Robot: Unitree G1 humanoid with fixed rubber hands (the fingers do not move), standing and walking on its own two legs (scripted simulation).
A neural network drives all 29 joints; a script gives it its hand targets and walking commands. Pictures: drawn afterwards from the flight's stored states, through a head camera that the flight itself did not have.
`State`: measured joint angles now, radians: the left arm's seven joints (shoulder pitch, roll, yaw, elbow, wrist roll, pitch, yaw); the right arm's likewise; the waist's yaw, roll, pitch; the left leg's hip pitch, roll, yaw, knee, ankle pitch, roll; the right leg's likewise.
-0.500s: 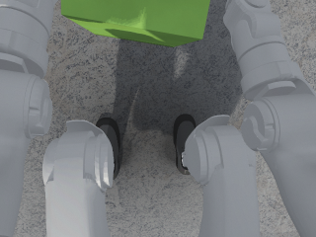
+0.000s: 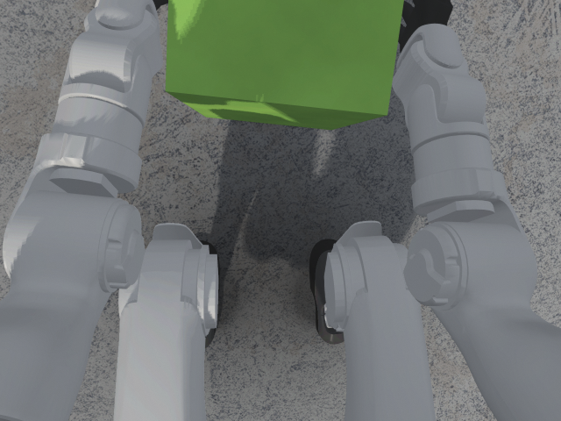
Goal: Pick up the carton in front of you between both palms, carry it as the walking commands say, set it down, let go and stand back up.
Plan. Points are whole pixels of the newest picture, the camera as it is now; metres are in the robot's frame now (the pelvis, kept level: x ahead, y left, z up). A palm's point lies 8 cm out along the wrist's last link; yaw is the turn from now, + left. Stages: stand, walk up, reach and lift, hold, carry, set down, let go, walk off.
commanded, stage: reach and lift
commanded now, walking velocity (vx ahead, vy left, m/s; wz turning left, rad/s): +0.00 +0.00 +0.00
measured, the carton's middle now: (280, 34) +0.55 +0.00 -0.20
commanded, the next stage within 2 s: none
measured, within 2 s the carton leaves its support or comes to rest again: neither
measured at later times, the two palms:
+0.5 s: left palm out of the picture +0.50 +0.16 +0.06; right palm out of the picture +0.49 -0.14 +0.06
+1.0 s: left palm out of the picture +0.45 +0.16 +0.22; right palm out of the picture +0.45 -0.14 +0.22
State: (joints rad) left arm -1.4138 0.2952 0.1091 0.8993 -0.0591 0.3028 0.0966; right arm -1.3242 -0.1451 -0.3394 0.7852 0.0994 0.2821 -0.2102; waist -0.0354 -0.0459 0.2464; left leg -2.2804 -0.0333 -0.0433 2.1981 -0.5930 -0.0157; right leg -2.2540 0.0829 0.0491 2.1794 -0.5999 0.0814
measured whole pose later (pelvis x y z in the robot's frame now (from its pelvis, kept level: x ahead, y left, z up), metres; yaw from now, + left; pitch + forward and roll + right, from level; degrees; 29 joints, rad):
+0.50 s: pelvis -0.02 -0.01 +0.11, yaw +1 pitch +43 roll -1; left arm -1.19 0.07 0.45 0.74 0.28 0.42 -0.03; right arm -1.11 0.04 -0.57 0.61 -0.23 0.43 -0.07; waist -0.02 -0.02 -0.11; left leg -2.06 -0.04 -0.06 1.76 -0.46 -0.03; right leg -2.04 0.07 0.05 1.76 -0.47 0.06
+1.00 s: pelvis +0.03 -0.01 +0.25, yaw +2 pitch +33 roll -1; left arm -0.76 -0.08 0.42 0.61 0.27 0.41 0.00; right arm -0.73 0.11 -0.48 0.58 -0.23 0.39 -0.04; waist -0.02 -0.01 -0.23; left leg -1.47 -0.03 -0.05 1.34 -0.45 -0.02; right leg -1.45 0.04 0.06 1.34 -0.46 0.04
